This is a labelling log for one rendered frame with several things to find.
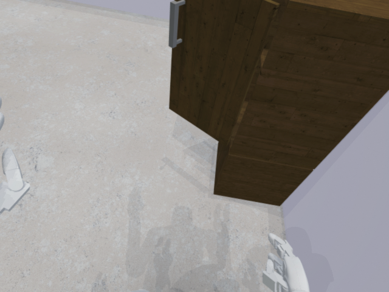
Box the handle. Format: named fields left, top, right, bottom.
left=168, top=0, right=185, bottom=48

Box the right robot hand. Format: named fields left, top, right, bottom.
left=263, top=233, right=310, bottom=292

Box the cupboard door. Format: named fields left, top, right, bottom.
left=169, top=0, right=280, bottom=146

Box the left robot hand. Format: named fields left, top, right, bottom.
left=0, top=97, right=30, bottom=215

